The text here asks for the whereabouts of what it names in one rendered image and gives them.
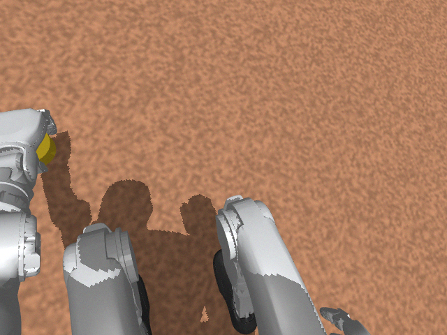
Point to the left robot arm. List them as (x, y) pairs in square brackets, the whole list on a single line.
[(20, 243)]

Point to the tin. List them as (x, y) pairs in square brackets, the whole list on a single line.
[(46, 150)]

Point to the right robot hand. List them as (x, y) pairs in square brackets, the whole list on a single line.
[(343, 322)]

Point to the left robot hand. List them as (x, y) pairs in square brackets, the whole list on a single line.
[(27, 126)]

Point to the left robot foot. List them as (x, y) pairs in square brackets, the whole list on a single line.
[(145, 306)]

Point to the right robot foot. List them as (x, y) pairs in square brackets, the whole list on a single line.
[(242, 325)]

